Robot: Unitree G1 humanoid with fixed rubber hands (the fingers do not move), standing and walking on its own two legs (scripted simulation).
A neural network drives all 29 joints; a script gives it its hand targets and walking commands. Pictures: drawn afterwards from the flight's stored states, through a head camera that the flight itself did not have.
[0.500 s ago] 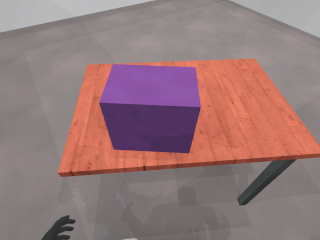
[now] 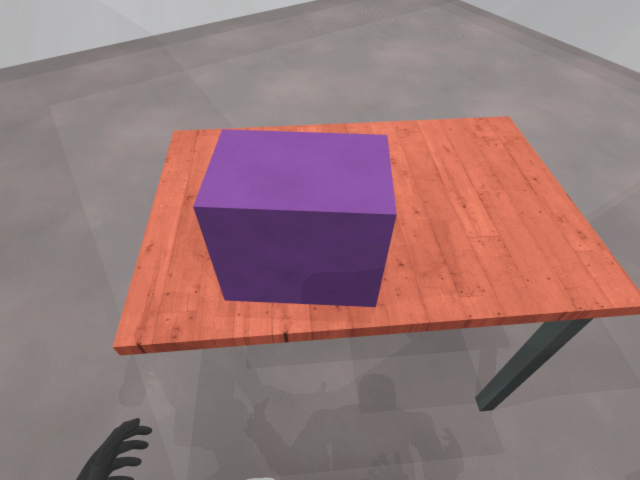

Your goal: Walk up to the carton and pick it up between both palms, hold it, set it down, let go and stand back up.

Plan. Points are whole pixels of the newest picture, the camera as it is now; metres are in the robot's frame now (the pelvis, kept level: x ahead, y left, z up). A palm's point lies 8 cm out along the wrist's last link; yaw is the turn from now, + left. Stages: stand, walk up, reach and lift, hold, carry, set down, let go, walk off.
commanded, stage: walk up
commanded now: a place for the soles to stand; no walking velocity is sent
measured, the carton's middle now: (301, 221) +0.49 +0.06 +0.02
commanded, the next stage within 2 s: none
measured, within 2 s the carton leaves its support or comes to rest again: neither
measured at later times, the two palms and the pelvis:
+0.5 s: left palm out of the picture +0.12 +0.29 -0.08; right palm out of the picture +0.09 -0.27 -0.10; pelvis +0.00 +0.01 +0.00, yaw +1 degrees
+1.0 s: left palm out of the picture +0.12 +0.29 -0.08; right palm out of the picture +0.09 -0.27 -0.11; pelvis +0.00 +0.00 +0.00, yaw +1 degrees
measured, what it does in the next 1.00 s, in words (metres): stands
